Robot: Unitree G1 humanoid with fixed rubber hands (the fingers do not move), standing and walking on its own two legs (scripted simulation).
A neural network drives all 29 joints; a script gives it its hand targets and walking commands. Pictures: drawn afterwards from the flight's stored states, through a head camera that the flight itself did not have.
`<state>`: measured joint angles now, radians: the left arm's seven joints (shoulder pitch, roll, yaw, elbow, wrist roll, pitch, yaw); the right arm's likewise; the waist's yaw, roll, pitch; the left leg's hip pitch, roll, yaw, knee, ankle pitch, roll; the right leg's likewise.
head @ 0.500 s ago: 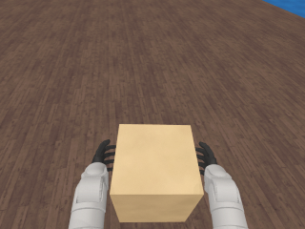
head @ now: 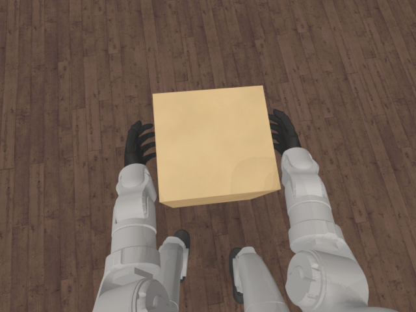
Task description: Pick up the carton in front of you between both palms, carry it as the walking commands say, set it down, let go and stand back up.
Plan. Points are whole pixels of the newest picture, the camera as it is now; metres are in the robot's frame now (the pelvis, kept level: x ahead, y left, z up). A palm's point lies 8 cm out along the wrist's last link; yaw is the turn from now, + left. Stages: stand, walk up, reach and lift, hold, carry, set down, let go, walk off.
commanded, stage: set down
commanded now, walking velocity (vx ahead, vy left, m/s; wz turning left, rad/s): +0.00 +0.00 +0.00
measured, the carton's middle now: (210, 156) +0.42 +0.01 -0.16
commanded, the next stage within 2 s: none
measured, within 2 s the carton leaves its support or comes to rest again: rests again in 2.00 s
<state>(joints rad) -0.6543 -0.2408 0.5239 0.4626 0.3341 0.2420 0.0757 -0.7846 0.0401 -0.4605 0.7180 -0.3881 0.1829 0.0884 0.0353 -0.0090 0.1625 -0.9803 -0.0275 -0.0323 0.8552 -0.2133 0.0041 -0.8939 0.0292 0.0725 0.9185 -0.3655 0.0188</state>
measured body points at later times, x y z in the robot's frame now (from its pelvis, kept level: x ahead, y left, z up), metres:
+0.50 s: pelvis +0.00 -0.04 -0.12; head +0.28 -0.02 +0.24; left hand +0.44 +0.17 -0.22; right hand +0.50 -0.12 -0.22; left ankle +0.10 +0.11 -0.68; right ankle +0.04 -0.14 -0.68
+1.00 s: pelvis -0.04 -0.02 -0.24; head +0.31 +0.00 +0.05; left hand +0.46 +0.19 -0.38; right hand +0.54 -0.10 -0.37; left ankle +0.10 +0.11 -0.68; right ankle +0.04 -0.14 -0.68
